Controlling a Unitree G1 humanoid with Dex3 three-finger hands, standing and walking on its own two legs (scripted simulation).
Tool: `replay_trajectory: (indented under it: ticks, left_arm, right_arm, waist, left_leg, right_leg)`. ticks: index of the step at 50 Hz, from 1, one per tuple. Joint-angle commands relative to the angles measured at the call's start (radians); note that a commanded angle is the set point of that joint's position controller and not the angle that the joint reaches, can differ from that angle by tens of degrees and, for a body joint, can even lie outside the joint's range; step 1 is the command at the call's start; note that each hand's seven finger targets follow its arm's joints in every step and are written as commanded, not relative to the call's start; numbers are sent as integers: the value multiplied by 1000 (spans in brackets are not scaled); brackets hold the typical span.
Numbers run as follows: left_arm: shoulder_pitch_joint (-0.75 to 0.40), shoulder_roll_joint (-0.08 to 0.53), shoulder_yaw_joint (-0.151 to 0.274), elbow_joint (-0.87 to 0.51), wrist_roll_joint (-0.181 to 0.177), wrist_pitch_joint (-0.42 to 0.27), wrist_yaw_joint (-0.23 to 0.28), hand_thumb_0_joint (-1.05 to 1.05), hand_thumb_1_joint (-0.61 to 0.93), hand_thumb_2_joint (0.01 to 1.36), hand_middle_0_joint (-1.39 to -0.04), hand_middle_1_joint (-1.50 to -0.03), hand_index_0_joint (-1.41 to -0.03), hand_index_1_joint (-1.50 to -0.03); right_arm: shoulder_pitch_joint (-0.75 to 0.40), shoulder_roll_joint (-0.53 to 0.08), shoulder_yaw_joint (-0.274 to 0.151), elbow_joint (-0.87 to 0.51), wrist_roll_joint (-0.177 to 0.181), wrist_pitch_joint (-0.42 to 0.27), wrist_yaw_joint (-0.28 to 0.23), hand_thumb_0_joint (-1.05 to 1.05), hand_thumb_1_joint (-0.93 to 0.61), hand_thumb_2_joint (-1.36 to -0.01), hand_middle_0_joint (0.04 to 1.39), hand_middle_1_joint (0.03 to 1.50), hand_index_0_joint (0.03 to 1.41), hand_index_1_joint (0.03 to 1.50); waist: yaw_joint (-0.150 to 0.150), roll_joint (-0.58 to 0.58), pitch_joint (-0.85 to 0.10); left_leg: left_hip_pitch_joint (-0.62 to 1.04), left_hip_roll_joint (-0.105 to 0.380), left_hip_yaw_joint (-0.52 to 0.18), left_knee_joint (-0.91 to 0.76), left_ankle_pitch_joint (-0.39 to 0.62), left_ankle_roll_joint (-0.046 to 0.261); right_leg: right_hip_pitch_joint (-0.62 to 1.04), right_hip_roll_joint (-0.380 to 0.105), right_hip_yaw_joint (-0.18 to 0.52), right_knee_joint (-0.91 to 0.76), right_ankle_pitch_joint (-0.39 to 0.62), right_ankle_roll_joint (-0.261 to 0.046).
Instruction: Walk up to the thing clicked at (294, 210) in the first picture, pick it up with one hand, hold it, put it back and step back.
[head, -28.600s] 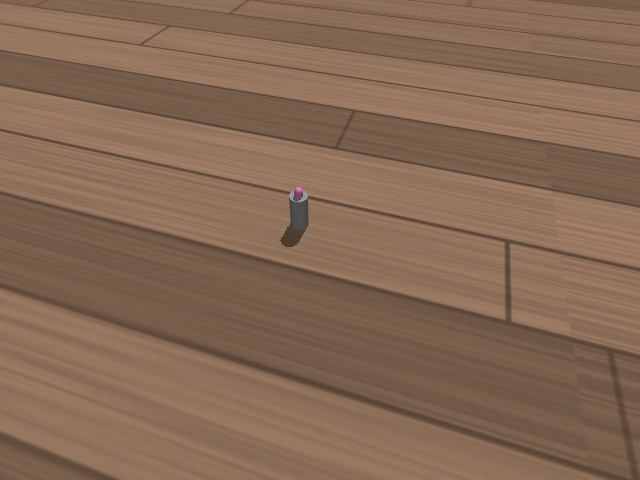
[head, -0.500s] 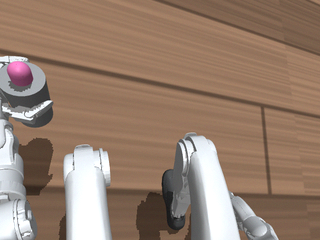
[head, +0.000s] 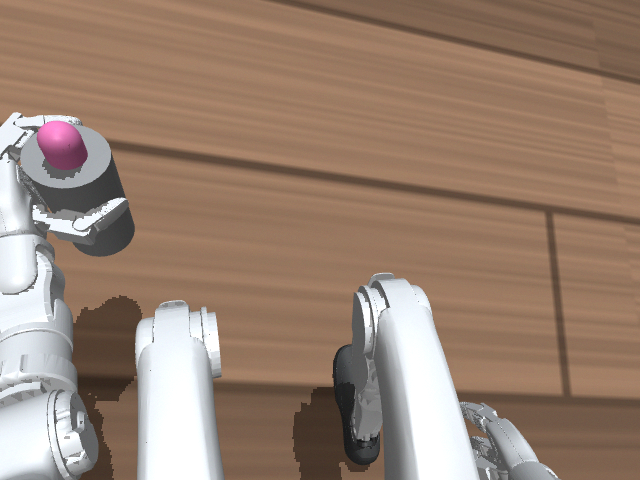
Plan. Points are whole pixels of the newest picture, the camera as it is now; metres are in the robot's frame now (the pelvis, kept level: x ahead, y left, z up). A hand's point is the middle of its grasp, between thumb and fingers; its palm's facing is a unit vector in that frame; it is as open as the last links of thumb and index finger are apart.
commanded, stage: settle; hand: left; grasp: from the side
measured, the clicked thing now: (83, 189) +0.46 +0.23 -0.08
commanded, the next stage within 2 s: lift in 0.50 s
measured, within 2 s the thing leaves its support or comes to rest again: neither
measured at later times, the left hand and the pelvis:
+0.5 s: hand (63, 184) +0.45 +0.24 -0.04, palm faces +0.23 -0.97 -0.06, open 11.1 cm; pelvis +0.00 +0.00 +0.01, yaw +1 degrees
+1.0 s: hand (50, 199) +0.42 +0.24 -0.01, palm faces +0.19 -0.98 -0.06, open 11.1 cm; pelvis +0.00 +0.00 +0.05, yaw +2 degrees
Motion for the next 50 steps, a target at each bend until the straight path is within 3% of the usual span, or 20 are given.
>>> replay_trajectory:
  ticks: [1, 5, 10, 11, 13, 14, 16, 20, 22, 26, 27, 29, 30, 31, 33, 37, 39, 44, 46, 50]
  left_arm:
    - [-406, 301, 70, -354, -50, -141, 12, 0, -2, 1208, -1119, -1287, -1109, -1316]
    - [-465, 327, 64, -416, -42, -139, 18, 0, -31, 1219, -1141, -1305, -1130, -1337]
    - [-387, 238, 15, -308, -49, -123, 7, 0, 25, 1219, -1122, -1285, -1111, -1315]
    - [-411, 278, 40, -350, -47, -127, 9, 0, -3, 1211, -1116, -1279, -1105, -1309]
    - [-363, 252, 23, -305, -45, -119, 0, 0, -24, 1207, -1120, -1283, -1110, -1313]
    - [-387, 276, 40, -358, -48, -122, 0, 0, 6, 1218, -1127, -1294, -1118, -1323]
    - [-430, 290, 52, -388, -56, -123, 0, 0, -3, 1236, -1147, -1314, -1139, -1343]
    - [-371, 233, 39, -295, -70, -107, -6, 0, 29, 1276, -1161, -1335, -1149, -1367]
    - [-343, 253, 49, -289, -61, -109, -3, 0, 44, 1267, -1160, -1330, -1149, -1360]
    - [-359, 251, 30, -357, -43, -114, -4, 0, 58, 1276, -1156, -1332, -1146, -1362]
    - [-412, 291, 50, -427, -43, -119, 1, 0, 26, 1286, -1171, -1343, -1159, -1376]
    - [-420, 294, 56, -458, -58, -113, 1, 0, 44, 1275, -1164, -1331, -1152, -1363]
    - [-415, 285, 53, -457, -62, -107, 1, 0, 48, 1284, -1178, -1343, -1165, -1376]
    - [-389, 255, 47, -417, -69, -98, 0, 0, 42, 1204, -1228, -1387, -1245, -1384]
    - [-309, 182, 8, -321, -75, -85, -8, 0, 40, 1240, -1237, -1429, -1259, -1427]
    - [-285, 254, 16, -437, -57, -91, -24, 0, 79, 1220, -1251, -1426, -1276, -1419]
    - [-266, 227, -13, -476, -62, -79, -41, 0, 78, 1239, -1263, -1443, -1287, -1437]
    - [-269, 242, 34, -605, -111, -45, -23, 0, 57, 1238, -1243, -1430, -1268, -1424]
    - [-249, 198, 19, -624, -123, -31, -8, 0, 59, 1265, -1242, -1445, -1266, -1441]
    - [-195, 185, -14, -697, -105, -8, 17, 0, 69, 1280, -1247, -1455, -1273, -1449]
  right_arm:
    - [141, -211, -86, -36, -3, -21, -22, 0, -910, -908, 199, 300, 199, 300]
    - [145, -197, -97, -21, -7, -30, -29, 0, -916, -910, 199, 300, 199, 300]
    - [136, -205, -104, -21, -1, -43, -33, 0, -915, -910, 199, 300, 199, 300]
    - [139, -204, -107, -24, 1, -45, -34, 0, -916, -910, 199, 300, 199, 300]
    - [136, -202, -108, -37, 3, -45, -35, 0, -919, -910, 199, 300, 199, 300]
    - [145, -198, -112, -27, 4, -47, -35, 0, -914, -909, 199, 300, 199, 300]
    - [139, -196, -111, -26, 9, -49, -36, 0, -915, -909, 199, 300, 199, 300]
    - [140, -195, -109, -25, 17, -58, -36, 0, -911, -909, 199, 300, 199, 300]
    - [131, -195, -111, -34, 19, -58, -39, 0, -914, -909, 199, 300, 199, 300]
    - [135, -190, -118, -42, 17, -57, -38, 0, -909, -909, 199, 300, 199, 300]
    - [147, -187, -121, -33, 15, -58, -37, 0, -911, -909, 199, 300, 199, 300]
    - [155, -186, -118, -33, 17, -58, -38, 0, -912, -909, 199, 300, 199, 300]
    - [158, -182, -119, -28, 16, -60, -39, 0, -915, -910, 199, 300, 199, 300]
    - [154, -181, -119, -31, 20, -62, -41, 0, -950, -911, 200, 300, 199, 300]
    - [144, -182, -116, -36, 26, -67, -42, 0, -950, -912, 200, 300, 200, 300]
    - [139, -186, -128, -62, 31, -68, -44, 0, -949, -910, 200, 300, 200, 300]
    - [140, -186, -132, -72, 38, -71, -44, 0, -950, -911, 200, 300, 200, 300]
    - [146, -180, -132, -98, 59, -87, -53, 0, -942, -910, 200, 300, 200, 300]
    - [145, -172, -130, -104, 62, -92, -56, 0, -942, -911, 200, 300, 200, 300]
    - [135, -166, -135, -123, 73, -99, -66, 0, -941, -911, 200, 300, 200, 300]
  waist:
    - [30, 272, -776]
    - [34, 275, -811]
    - [10, 252, -737]
    - [21, 252, -757]
    - [17, 235, -750]
    - [36, 231, -776]
    - [39, 256, -797]
    - [27, 216, -745]
    - [39, 203, -742]
    - [44, 239, -772]
    - [50, 261, -813]
    - [57, 275, -851]
    - [49, 258, -864]
    - [42, 235, -825]
    - [27, 207, -754]
    - [63, 261, -799]
    - [54, 270, -814]
    - [80, 264, -854]
    - [76, 261, -837]
    - [79, 246, -814]
  left_leg:
    - [493, 6, 107, -303, 233, 60]
    - [484, 5, 123, -303, 198, 64]
    - [490, 6, 116, -322, 190, 62]
    - [490, 5, 118, -324, 185, 63]
    - [479, 3, 117, -330, 176, 65]
    - [488, 3, 123, -328, 186, 65]
    - [512, 2, 121, -338, 188, 61]
    - [488, 1, 120, -340, 201, 63]
    - [482, 0, 122, -341, 200, 67]
    - [530, 0, 126, -356, 207, 62]
    - [547, 3, 124, -357, 213, 58]
    - [577, 1, 120, -367, 236, 55]
    - [569, 3, 121, -360, 238, 58]
    - [548, 2, 125, -358, 221, 63]
    - [519, 1, 122, -365, 214, 65]
    - [574, 2, 129, -389, 213, 63]
    - [607, 4, 127, -402, 227, 59]
    - [638, 3, 117, -449, 199, 62]
    - [643, 5, 114, -463, 199, 59]
    - [668, 5, 115, -505, 190, 65]
  right_leg:
    - [445, 33, -72, -185, 209, -96]
    - [478, 33, -49, -208, 188, -93]
    - [429, 31, -63, -222, 177, -97]
    - [434, 31, -60, -225, 172, -98]
    - [448, 28, -62, -230, 163, -95]
    - [466, 29, -58, -230, 169, -96]
    - [447, 27, -57, -224, 166, -99]
    - [445, 26, -61, -229, 177, -97]
    - [448, 25, -58, -234, 176, -97]
    - [437, 24, -56, -234, 176, -103]
    - [452, 25, -52, -232, 181, -103]
    - [476, 22, -53, -228, 196, -104]
    - [496, 24, -47, -237, 202, -99]
    - [482, 24, -46, -246, 188, -97]
    - [465, 24, -53, -255, 184, -99]
    - [465, 23, -51, -260, 174, -108]
    - [460, 22, -53, -262, 182, -112]
    - [511, 24, -52, -304, 163, -111]
    - [513, 24, -50, -319, 165, -112]
    - [537, 23, -42, -370, 161, -112]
